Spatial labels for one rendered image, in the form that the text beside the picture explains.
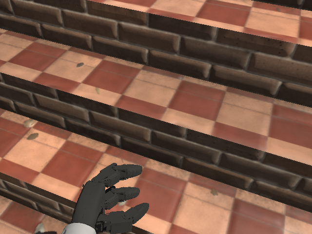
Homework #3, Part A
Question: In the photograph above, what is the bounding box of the robot left forearm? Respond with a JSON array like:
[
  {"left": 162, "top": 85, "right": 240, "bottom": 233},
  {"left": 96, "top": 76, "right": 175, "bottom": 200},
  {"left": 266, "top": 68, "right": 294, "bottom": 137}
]
[{"left": 61, "top": 222, "right": 97, "bottom": 234}]

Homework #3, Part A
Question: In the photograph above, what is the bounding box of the robot left hand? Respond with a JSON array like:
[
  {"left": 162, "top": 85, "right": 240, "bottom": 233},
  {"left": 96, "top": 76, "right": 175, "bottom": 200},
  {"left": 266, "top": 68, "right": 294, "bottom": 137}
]
[{"left": 71, "top": 163, "right": 149, "bottom": 234}]

